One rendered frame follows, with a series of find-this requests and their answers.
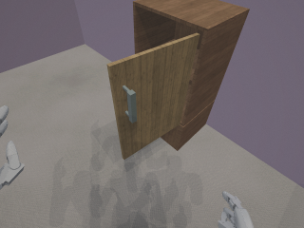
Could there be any cupboard door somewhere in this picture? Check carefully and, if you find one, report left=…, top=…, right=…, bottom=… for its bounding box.
left=107, top=33, right=200, bottom=160

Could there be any left robot hand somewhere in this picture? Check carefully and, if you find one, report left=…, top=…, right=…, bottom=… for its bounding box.
left=0, top=105, right=25, bottom=189

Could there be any right robot hand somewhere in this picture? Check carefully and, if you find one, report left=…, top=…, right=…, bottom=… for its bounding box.
left=218, top=191, right=254, bottom=228

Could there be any handle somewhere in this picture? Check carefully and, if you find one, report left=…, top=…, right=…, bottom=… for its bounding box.
left=123, top=85, right=137, bottom=123

